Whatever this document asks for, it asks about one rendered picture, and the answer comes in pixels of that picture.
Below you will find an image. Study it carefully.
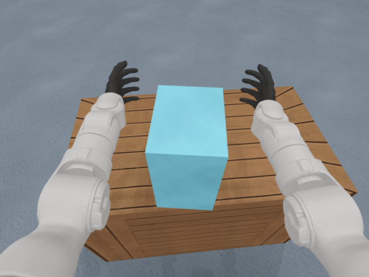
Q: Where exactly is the carton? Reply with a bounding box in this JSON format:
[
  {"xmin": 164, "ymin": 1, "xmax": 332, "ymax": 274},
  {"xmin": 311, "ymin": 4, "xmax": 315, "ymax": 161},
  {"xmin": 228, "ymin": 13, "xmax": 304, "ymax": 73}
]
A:
[{"xmin": 145, "ymin": 85, "xmax": 228, "ymax": 211}]

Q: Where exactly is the right robot upper arm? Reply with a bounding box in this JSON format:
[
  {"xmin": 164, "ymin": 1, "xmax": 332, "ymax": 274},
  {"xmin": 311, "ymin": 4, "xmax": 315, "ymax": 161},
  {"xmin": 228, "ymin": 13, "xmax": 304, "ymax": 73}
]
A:
[{"xmin": 283, "ymin": 185, "xmax": 369, "ymax": 277}]

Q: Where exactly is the robot left hand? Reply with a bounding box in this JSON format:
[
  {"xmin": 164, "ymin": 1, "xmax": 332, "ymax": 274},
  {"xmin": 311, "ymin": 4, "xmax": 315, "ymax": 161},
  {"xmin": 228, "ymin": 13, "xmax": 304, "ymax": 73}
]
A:
[{"xmin": 105, "ymin": 61, "xmax": 140, "ymax": 104}]

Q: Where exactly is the robot right forearm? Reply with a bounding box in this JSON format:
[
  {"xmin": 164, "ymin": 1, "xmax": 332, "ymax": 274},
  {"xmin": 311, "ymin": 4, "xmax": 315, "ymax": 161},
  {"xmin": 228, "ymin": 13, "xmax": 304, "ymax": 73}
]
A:
[{"xmin": 251, "ymin": 100, "xmax": 364, "ymax": 231}]

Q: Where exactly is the left robot upper arm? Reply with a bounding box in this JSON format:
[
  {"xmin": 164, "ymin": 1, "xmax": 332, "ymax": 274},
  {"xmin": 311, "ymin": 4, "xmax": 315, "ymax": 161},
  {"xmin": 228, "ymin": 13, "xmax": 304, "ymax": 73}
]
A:
[{"xmin": 0, "ymin": 174, "xmax": 110, "ymax": 277}]

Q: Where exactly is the robot left forearm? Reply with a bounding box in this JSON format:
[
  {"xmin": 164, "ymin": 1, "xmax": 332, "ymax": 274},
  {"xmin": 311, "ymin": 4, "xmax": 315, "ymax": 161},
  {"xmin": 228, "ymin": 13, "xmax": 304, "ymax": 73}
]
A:
[{"xmin": 37, "ymin": 92, "xmax": 126, "ymax": 222}]

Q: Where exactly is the robot right hand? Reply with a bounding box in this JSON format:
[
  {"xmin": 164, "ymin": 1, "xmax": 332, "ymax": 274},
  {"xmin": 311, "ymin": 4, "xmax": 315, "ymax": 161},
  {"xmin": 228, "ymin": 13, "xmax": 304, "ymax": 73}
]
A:
[{"xmin": 239, "ymin": 64, "xmax": 276, "ymax": 109}]

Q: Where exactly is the pedestal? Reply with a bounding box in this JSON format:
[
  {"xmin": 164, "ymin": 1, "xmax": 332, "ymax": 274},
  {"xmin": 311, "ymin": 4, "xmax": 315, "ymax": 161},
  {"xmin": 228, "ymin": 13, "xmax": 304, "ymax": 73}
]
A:
[{"xmin": 68, "ymin": 86, "xmax": 358, "ymax": 262}]

